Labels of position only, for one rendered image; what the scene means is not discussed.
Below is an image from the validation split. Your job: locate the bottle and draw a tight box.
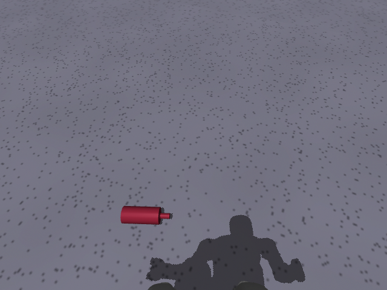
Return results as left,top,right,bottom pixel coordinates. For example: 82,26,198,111
120,206,170,225

